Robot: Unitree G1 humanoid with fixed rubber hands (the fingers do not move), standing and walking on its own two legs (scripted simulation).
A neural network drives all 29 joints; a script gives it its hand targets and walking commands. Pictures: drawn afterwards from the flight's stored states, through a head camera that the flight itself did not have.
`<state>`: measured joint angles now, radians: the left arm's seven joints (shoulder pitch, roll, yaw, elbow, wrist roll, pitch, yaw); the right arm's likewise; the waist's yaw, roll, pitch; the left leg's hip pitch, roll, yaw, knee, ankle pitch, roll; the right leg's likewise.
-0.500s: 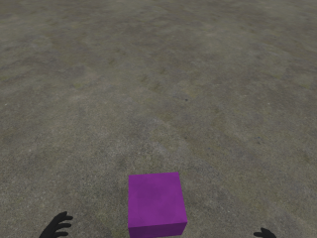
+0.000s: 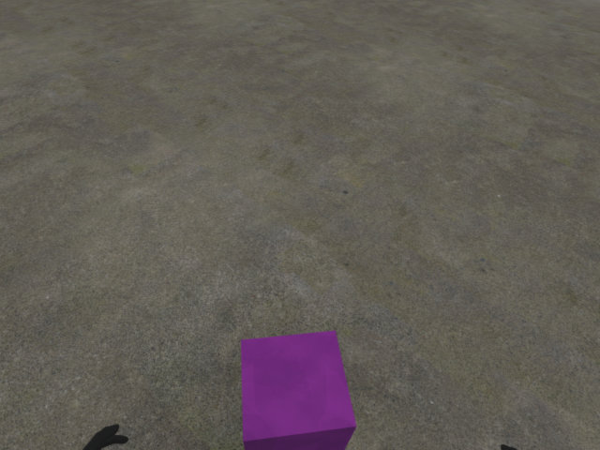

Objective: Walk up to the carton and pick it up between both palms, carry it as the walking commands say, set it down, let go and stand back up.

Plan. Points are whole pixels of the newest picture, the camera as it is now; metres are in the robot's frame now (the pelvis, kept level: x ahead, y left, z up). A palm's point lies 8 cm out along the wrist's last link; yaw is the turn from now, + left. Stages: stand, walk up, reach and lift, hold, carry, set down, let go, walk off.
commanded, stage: stand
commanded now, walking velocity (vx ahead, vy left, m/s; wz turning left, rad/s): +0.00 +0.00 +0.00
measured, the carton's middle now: (292, 395) +0.45 +0.01 -0.66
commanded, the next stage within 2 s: none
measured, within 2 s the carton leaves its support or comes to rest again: neither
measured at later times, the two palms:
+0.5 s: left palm out of the picture +0.07 +0.30 -0.10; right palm out of the picture +0.08 -0.31 -0.09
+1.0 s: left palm out of the picture +0.06 +0.31 -0.10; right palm out of the picture +0.07 -0.31 -0.09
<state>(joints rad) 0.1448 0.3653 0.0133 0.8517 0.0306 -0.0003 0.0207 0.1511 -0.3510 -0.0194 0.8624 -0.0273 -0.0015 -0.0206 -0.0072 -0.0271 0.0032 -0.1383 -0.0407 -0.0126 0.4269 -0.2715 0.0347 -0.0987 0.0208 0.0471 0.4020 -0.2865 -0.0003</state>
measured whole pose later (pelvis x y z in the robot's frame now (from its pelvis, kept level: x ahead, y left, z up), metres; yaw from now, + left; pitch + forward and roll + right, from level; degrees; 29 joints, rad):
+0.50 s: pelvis -0.02 +0.00 +0.00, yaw +0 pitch -2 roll +0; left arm 0.15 0.38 0.01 0.98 0.02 -0.01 0.02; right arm 0.13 -0.37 -0.01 0.99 -0.02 -0.01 -0.01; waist 0.00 -0.02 0.01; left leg -0.11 -0.04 -0.01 0.35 -0.20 0.04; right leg -0.08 0.02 0.05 0.34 -0.22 0.00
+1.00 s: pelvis -0.03 +0.00 +0.01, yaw +0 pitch -2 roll +0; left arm 0.13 0.39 0.00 1.03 0.02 -0.01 0.01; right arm 0.11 -0.39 -0.01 1.03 -0.02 -0.01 -0.01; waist 0.00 -0.02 0.02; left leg -0.11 -0.04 -0.02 0.34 -0.18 0.03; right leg -0.07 0.02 0.05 0.31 -0.20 0.00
